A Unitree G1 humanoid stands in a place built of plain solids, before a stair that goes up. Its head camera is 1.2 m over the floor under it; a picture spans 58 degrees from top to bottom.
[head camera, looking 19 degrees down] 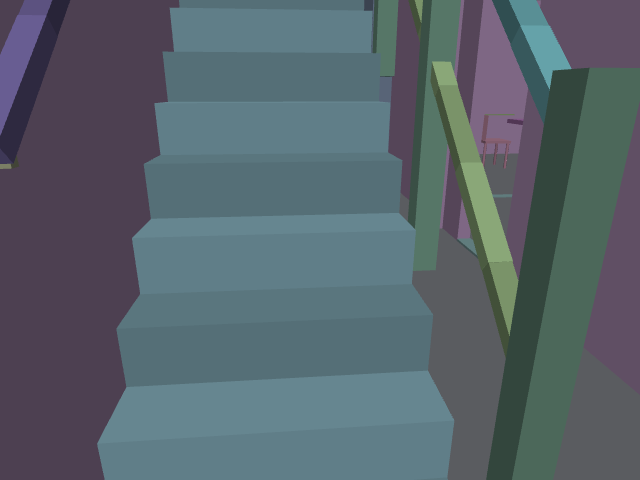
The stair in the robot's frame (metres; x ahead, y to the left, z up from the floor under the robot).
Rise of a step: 0.19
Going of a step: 0.21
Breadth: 0.90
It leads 5 degrees to the left of straight ahead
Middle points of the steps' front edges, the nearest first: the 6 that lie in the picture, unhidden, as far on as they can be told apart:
0.88 0.10 0.39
1.09 0.12 0.58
1.30 0.13 0.77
1.52 0.15 0.97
1.73 0.17 1.16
1.95 0.19 1.35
